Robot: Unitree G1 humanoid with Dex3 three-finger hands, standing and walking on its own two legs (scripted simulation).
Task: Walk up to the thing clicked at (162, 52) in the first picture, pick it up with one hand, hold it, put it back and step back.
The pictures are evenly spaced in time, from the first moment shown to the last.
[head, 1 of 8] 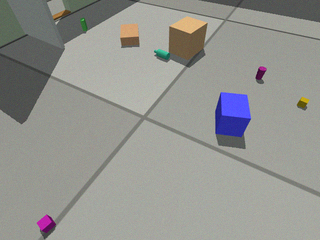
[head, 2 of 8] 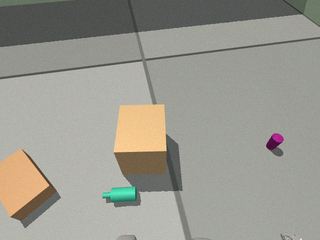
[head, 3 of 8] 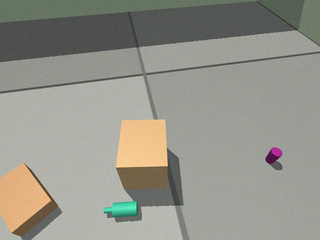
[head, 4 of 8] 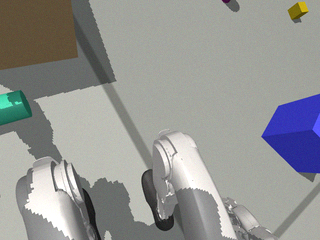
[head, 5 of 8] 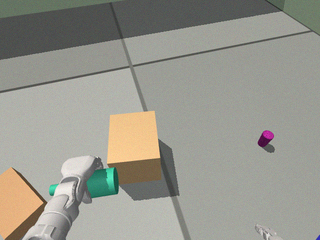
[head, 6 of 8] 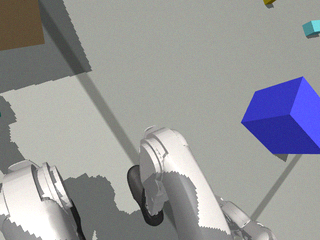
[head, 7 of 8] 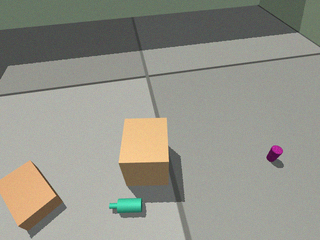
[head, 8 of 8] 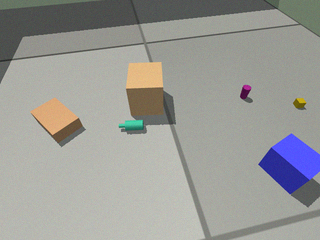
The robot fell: no
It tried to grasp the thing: yes
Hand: left
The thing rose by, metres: 0.65
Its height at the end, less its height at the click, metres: +0.00
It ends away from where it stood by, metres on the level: 0.01
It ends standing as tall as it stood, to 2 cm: yes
